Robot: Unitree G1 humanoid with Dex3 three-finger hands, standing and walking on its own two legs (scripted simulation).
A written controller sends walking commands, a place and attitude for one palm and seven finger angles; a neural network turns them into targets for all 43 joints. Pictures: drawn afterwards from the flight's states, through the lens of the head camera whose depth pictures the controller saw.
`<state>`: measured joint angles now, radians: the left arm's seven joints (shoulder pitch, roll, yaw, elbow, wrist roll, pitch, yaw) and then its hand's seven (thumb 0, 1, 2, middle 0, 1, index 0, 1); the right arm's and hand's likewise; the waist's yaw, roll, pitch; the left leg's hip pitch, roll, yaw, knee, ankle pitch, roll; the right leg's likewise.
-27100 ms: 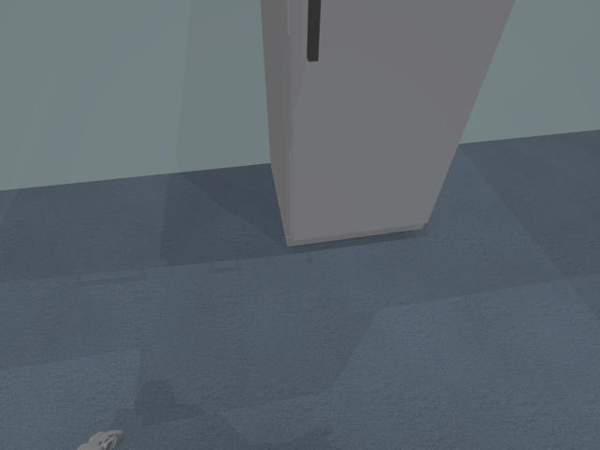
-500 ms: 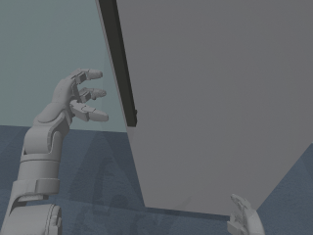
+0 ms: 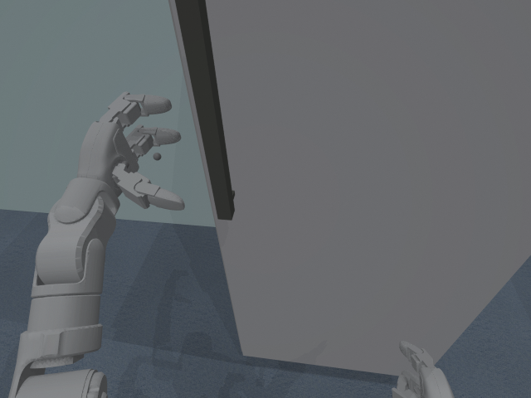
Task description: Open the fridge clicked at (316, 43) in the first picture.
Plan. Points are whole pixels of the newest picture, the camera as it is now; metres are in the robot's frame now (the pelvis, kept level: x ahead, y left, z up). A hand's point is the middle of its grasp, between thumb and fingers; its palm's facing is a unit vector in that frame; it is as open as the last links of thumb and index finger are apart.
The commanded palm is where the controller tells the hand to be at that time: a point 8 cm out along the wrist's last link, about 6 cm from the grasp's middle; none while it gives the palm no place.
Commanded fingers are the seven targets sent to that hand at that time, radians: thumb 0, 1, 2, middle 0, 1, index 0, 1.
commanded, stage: move the hooked fingers beside the handle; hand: left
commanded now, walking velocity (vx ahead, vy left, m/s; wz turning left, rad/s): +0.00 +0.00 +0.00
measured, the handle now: (215, 120) +0.41 +0.11 +0.25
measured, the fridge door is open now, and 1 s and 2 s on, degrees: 0 0 0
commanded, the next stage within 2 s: feel for the door with the fingertips in 0.88 s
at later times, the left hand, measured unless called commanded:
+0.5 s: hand (159, 160) +0.36 +0.18 +0.22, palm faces +0.02 -1.00 -0.06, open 14.0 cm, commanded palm +0.33 +0.21 +0.23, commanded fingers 0.00 -0.50 0.30 -0.30 -1.20 -0.30 -1.20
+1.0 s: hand (180, 168) +0.36 +0.15 +0.21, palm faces -0.01 -1.00 -0.04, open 14.1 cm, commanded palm +0.34 +0.20 +0.24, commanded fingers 0.00 -0.50 0.30 -0.30 -1.20 -0.30 -1.20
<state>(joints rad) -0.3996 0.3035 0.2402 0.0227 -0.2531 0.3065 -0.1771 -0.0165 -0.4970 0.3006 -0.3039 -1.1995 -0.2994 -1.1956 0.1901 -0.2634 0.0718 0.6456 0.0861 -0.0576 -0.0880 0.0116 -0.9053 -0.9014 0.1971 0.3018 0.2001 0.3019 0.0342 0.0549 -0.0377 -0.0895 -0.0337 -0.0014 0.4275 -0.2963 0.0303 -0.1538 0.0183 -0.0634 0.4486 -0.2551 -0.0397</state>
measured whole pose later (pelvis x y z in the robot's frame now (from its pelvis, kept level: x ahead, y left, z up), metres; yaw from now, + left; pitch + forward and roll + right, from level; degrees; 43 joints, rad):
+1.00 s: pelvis +0.00 +0.00 +0.00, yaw -1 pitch -1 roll +0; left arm -0.39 0.26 0.20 0.05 -0.23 0.36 -0.11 -0.02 -0.49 0.30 -0.30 -1.20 -0.26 -1.18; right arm 0.18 -0.25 0.07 0.62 0.08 -0.03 -0.07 0.01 -0.91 -0.90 0.20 0.30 0.20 0.30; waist 0.01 0.07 -0.03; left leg -0.11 -0.04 0.01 0.42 -0.29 0.04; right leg -0.18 0.01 -0.05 0.46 -0.26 -0.03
